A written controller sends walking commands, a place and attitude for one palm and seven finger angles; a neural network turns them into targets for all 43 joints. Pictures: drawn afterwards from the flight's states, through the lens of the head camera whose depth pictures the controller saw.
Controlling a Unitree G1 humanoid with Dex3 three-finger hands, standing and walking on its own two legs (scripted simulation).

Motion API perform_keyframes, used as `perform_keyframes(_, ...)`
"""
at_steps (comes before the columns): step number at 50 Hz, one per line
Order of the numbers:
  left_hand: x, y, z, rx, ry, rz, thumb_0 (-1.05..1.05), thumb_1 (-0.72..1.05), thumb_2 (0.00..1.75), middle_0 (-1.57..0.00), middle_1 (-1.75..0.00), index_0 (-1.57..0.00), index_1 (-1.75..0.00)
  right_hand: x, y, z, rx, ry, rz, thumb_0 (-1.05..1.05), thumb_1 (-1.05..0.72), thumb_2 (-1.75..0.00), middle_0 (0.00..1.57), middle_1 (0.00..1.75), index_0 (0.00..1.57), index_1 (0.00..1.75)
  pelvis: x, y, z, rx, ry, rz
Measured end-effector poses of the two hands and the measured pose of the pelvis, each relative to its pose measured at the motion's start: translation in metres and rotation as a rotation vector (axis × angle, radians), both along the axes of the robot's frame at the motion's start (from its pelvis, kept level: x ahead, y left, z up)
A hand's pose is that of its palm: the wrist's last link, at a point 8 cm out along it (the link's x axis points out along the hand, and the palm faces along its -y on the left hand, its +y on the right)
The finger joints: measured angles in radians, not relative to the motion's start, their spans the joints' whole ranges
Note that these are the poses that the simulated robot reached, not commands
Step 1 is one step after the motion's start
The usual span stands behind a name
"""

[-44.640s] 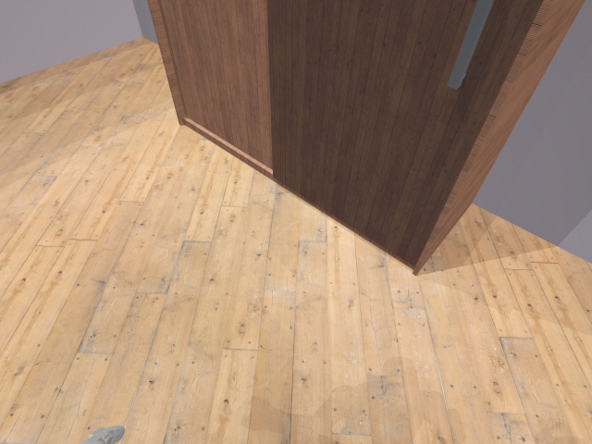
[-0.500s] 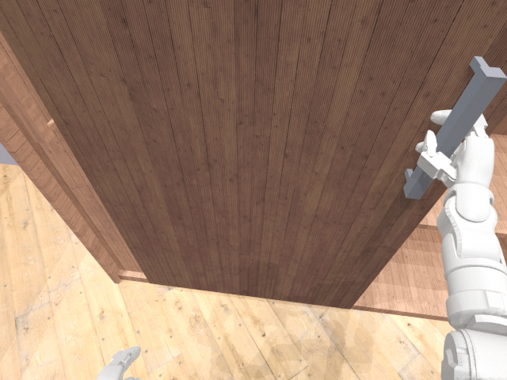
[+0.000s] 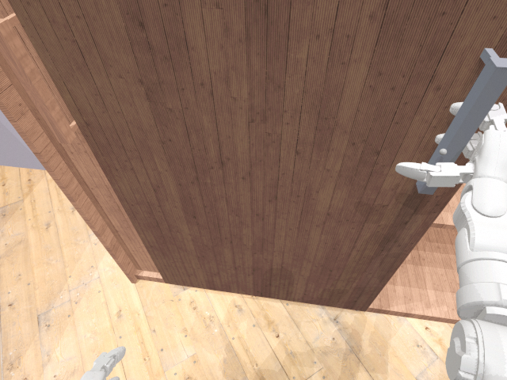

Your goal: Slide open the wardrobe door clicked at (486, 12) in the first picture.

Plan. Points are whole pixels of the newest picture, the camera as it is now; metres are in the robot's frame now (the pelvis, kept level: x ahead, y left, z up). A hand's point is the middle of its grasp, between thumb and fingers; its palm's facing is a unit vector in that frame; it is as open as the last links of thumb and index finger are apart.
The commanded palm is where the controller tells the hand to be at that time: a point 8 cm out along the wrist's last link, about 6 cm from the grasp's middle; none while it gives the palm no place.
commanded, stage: loosen the grip on the handle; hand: right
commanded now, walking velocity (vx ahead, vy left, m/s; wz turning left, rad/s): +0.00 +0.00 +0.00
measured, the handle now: (452, 129) +0.48 -0.27 +0.16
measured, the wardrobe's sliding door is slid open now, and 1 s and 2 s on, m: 0.62 0.62 0.62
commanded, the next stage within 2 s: slip the hand off the handle in 0.20 s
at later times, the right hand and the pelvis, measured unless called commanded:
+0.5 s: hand (474, 161) +0.42 -0.29 +0.15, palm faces +0.39 +0.91 -0.15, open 14.6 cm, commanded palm +0.39 -0.32 +0.15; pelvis +0.03 +0.00 +0.00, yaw +0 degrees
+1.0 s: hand (505, 162) +0.42 -0.33 +0.15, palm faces +0.34 +0.92 -0.17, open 14.7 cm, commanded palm +0.37 -0.36 +0.15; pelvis +0.02 -0.01 -0.01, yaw +0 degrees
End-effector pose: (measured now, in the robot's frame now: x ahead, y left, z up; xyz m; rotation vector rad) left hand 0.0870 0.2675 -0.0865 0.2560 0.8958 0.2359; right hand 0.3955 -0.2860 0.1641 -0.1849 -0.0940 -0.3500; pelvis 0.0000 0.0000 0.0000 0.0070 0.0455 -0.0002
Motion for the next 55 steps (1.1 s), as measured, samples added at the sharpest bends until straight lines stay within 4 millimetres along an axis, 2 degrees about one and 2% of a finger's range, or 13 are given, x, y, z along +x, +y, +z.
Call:
perform_keyframes(4,0.000,-0.005,-0.008,-0.013,0.042,-0.001,0.01,0.91,0.90,-0.20,-0.30,-0.20,-0.30,0.003,-0.006,-0.003,-0.006,0.015,0.005,-0.01,0.41,-0.26,0.36,1.28,0.25,1.27,0.007,0.001,0.000,0.002,0.011,-0.001)
perform_keyframes(9,0.010,-0.010,-0.013,-0.034,0.051,0.002,0.01,0.91,0.90,-0.21,-0.30,-0.20,-0.30,0.003,-0.012,-0.006,0.010,0.017,0.006,-0.01,0.50,-0.22,0.32,1.23,0.27,1.22,0.018,0.001,0.001,0.002,0.021,0.002)
perform_keyframes(17,0.044,-0.015,-0.011,-0.047,0.000,-0.019,0.01,0.90,0.90,-0.21,-0.30,-0.20,-0.30,-0.004,-0.016,-0.004,0.020,-0.001,0.011,-0.01,0.54,-0.20,0.27,1.17,0.26,1.16,0.032,0.001,0.000,0.000,0.024,0.000)
perform_keyframes(22,0.063,-0.013,-0.005,-0.032,-0.032,-0.031,0.01,0.90,0.90,-0.21,-0.30,-0.20,-0.30,-0.007,-0.033,-0.011,0.037,0.043,-0.035,-0.01,0.55,-0.20,0.26,1.15,0.26,1.15,0.033,0.003,-0.001,0.000,0.028,-0.004)
perform_keyframes(27,0.069,-0.010,-0.002,-0.008,-0.038,-0.043,0.01,0.91,0.90,-0.21,-0.30,-0.20,-0.30,-0.014,-0.050,-0.005,0.018,0.005,-0.051,-0.01,0.55,-0.20,0.25,1.15,0.26,1.15,0.033,0.004,-0.002,0.003,0.035,-0.010)
perform_keyframes(35,0.055,-0.007,-0.006,0.010,0.002,-0.029,0.01,0.91,0.90,-0.21,-0.30,-0.20,-0.30,-0.016,-0.069,-0.003,0.027,0.036,-0.023,-0.01,0.55,-0.20,0.25,1.15,0.26,1.15,0.029,0.002,-0.004,0.012,0.043,-0.022)
perform_keyframes(46,0.011,-0.010,-0.015,0.021,0.091,0.010,0.01,0.90,0.90,-0.21,-0.30,-0.20,-0.30,-0.011,-0.089,-0.005,0.020,0.032,-0.028,-0.01,0.55,-0.20,0.25,1.15,0.26,1.15,0.020,-0.005,-0.007,0.020,0.064,-0.016)
perform_keyframes(51,-0.004,-0.012,-0.017,0.015,0.116,0.031,0.01,0.90,0.90,-0.21,-0.30,-0.20,-0.30,-0.014,-0.086,-0.003,-0.001,0.010,0.013,-0.02,0.55,-0.20,0.25,1.15,0.25,1.15,0.020,-0.010,-0.007,0.023,0.068,-0.007)
perform_keyframes(55,-0.003,-0.017,-0.017,0.003,0.100,0.043,0.01,0.90,0.90,-0.21,-0.30,-0.20,-0.30,-0.023,-0.081,-0.008,0.022,0.003,0.033,-0.01,0.55,-0.20,0.25,1.15,0.26,1.15,0.021,-0.014,-0.006,0.022,0.060,0.001)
